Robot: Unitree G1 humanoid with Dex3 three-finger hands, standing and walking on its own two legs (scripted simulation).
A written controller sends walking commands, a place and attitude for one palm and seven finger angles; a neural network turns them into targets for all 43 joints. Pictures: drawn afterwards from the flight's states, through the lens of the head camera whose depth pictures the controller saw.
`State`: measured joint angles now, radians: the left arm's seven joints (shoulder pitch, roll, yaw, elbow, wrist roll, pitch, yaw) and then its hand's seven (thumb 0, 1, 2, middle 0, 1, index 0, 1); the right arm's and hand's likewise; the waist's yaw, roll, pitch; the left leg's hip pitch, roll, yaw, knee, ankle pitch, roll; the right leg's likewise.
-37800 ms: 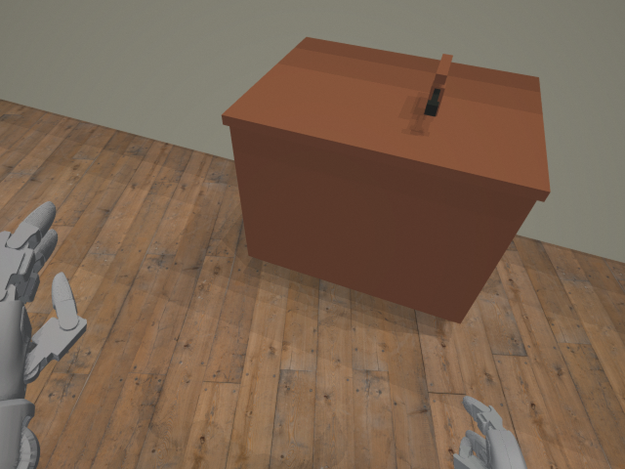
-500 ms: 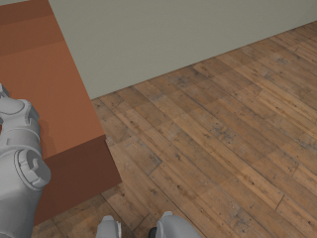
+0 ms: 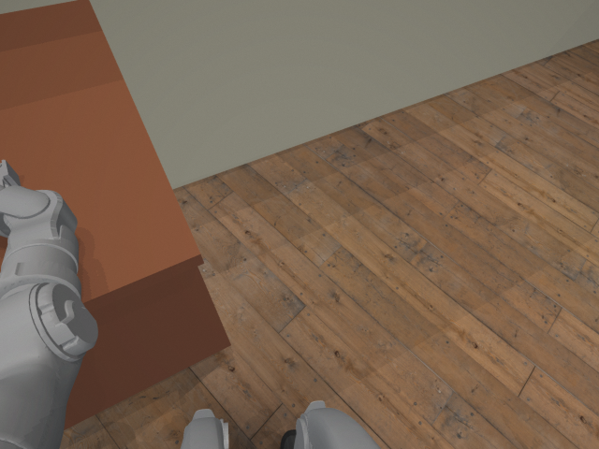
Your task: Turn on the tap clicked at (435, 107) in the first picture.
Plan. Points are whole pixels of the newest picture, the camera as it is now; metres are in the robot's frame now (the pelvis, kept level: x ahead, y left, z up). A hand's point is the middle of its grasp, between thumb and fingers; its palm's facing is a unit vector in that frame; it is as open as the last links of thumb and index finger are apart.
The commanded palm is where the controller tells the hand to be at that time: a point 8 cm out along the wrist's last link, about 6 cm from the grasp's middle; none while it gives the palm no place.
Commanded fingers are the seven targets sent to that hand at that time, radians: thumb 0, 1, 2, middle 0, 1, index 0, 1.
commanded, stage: push the lever round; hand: left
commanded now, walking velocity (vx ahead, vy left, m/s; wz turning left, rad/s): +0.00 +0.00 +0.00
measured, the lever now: out of the picture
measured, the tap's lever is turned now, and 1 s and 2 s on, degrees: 72 73 73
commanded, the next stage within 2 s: none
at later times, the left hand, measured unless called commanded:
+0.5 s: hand (5, 166) +0.50 +0.31 +0.07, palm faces +0.90 -0.41 -0.13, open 8.7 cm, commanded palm +0.49 +0.33 +0.07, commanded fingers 0.00 0.90 0.90 -0.15 -0.15 -0.15 -0.15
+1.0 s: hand (5, 167) +0.49 +0.32 +0.07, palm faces +0.90 -0.41 -0.14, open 8.7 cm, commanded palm +0.49 +0.33 +0.07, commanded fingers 0.00 0.90 0.90 -0.15 -0.15 -0.15 -0.15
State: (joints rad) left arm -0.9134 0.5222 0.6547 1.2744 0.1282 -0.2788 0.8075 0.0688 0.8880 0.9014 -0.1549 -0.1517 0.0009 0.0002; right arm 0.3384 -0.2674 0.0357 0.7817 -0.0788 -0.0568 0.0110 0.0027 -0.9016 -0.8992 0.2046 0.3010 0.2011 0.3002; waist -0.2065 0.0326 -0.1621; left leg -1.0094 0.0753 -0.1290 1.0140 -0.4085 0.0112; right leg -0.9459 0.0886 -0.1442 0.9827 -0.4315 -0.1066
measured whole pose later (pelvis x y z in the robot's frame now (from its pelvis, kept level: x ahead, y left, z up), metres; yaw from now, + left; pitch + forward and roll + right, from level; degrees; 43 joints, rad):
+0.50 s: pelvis +0.00 +0.00 +0.00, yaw +0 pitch +22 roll -1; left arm -0.91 0.51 0.67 1.26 0.14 -0.28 0.82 0.08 0.89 0.91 -0.15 -0.15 0.00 0.00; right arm 0.35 -0.26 0.03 0.79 -0.09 -0.06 0.03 0.00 -0.90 -0.90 0.20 0.30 0.20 0.30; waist -0.21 0.03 -0.16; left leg -1.01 0.07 -0.14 1.01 -0.41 0.00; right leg -0.94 0.09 -0.15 0.98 -0.44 -0.12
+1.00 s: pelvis +0.00 -0.01 +0.00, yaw +0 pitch +22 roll -1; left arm -0.91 0.52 0.66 1.26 0.13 -0.27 0.80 0.07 0.88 0.90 -0.15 -0.15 0.00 0.00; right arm 0.34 -0.27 0.03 0.78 -0.09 -0.06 0.03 0.00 -0.90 -0.90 0.20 0.30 0.20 0.30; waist -0.20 0.03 -0.16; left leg -1.01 0.07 -0.14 1.01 -0.41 0.00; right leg -0.94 0.09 -0.15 0.98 -0.44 -0.12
